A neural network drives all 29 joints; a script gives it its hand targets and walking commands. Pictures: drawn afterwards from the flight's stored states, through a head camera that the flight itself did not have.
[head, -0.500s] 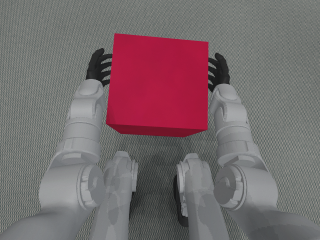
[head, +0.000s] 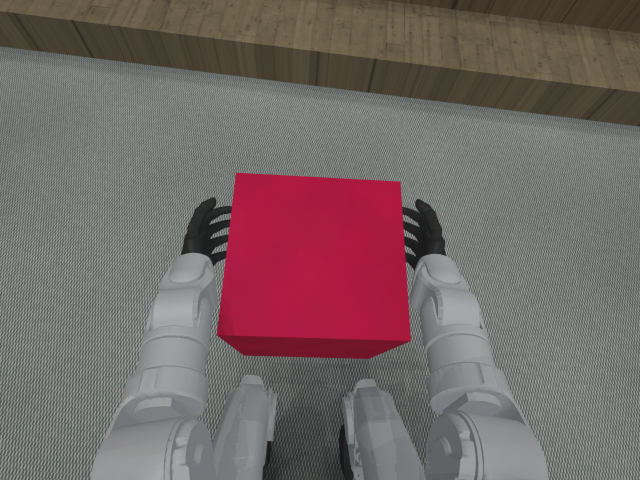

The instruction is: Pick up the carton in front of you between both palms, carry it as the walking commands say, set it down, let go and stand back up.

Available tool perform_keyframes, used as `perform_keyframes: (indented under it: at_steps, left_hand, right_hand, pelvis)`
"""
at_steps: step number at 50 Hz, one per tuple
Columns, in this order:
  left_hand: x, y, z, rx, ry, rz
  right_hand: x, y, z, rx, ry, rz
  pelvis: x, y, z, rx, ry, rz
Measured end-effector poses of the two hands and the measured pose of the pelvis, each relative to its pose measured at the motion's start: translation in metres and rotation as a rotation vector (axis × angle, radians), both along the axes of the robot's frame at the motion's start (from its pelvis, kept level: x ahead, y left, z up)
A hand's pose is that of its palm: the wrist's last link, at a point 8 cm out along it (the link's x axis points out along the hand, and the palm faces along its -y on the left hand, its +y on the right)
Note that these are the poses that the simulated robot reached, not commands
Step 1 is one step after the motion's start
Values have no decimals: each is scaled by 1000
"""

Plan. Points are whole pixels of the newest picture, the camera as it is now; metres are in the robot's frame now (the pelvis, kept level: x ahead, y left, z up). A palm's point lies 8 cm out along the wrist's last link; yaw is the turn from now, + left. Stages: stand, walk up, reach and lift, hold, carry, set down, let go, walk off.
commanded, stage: reach and lift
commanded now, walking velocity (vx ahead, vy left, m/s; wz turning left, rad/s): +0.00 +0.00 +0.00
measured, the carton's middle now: (312, 279) +0.40 +0.01 -0.11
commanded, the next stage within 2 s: hold in 1.78 s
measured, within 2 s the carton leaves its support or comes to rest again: neither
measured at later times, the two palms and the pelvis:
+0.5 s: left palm (158, 231) +0.36 +0.15 +0.12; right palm (490, 232) +0.37 -0.15 +0.12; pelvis +0.05 +0.00 +0.13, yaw +1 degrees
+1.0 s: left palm (114, 212) +0.34 +0.15 +0.20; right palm (550, 212) +0.34 -0.15 +0.20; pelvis +0.04 +0.00 +0.17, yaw +1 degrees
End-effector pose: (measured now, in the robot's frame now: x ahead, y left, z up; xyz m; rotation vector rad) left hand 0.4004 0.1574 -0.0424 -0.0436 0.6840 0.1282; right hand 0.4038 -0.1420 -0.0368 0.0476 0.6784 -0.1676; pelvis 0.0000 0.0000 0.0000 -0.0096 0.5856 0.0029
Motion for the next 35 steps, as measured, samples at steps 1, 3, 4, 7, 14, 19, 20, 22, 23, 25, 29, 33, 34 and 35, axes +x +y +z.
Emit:
perform_keyframes:
  at_steps: [1, 3, 4, 7, 14, 19, 20, 22, 23, 25, 29, 33, 34, 35]
  left_hand:
    - [-2, 0, 7, 0, 0, 1]
    - [-5, -1, 20, -1, 1, 2]
    - [-7, -1, 27, -1, 1, 3]
    - [-12, -1, 46, 1, -1, 5]
    - [-23, -2, 90, 6, -5, 8]
    - [-31, -3, 121, 8, -5, 11]
    - [-32, -3, 127, 8, -5, 11]
    - [-35, -4, 140, 8, -5, 13]
    - [-37, -4, 146, 8, -5, 14]
    - [-40, -4, 158, 8, -5, 15]
    - [-46, -4, 183, 10, -11, 17]
    - [-52, -4, 207, 16, -24, 18]
    - [-53, -5, 213, 19, -28, 18]
    - [-54, -5, 219, 24, -31, 14]
  right_hand:
    - [-2, 0, 7, 0, 0, 0]
    - [-5, -1, 20, -1, 1, 1]
    - [-7, -1, 27, -1, 1, 2]
    - [-11, -1, 46, -1, -1, 4]
    - [-22, -2, 89, -4, -5, 11]
    - [-29, -3, 119, -6, -5, 15]
    - [-30, -4, 125, -7, -5, 16]
    - [-33, -4, 138, -8, -5, 19]
    - [-34, -4, 144, -8, -5, 20]
    - [-37, -4, 156, -8, -5, 22]
    - [-42, -4, 180, -8, -11, 28]
    - [-47, -5, 204, -15, -25, 36]
    - [-48, -5, 210, -19, -28, 40]
    - [-49, -5, 216, -22, -32, 44]
  pelvis:
    - [2, 0, 6, 0, -11, 0]
    - [6, 1, 18, 1, -34, 1]
    - [7, 1, 24, 2, -46, 1]
    - [13, 1, 41, 4, -83, 1]
    - [26, 1, 79, 7, -177, 2]
    - [35, 1, 105, 10, -253, 3]
    - [37, 1, 109, 10, -269, 3]
    - [41, 0, 119, 12, -303, 3]
    - [43, 0, 124, 12, -320, 3]
    - [46, 0, 132, 13, -355, 4]
    - [51, -1, 148, 14, -427, 5]
    - [55, -2, 160, 14, -502, 7]
    - [55, -2, 162, 15, -520, 8]
    - [55, -2, 165, 15, -538, 8]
